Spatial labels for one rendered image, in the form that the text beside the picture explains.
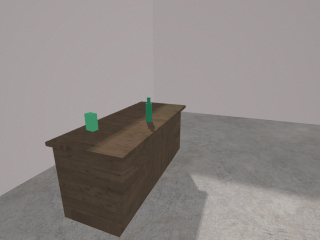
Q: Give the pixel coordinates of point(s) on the table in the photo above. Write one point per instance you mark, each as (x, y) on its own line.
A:
(105, 176)

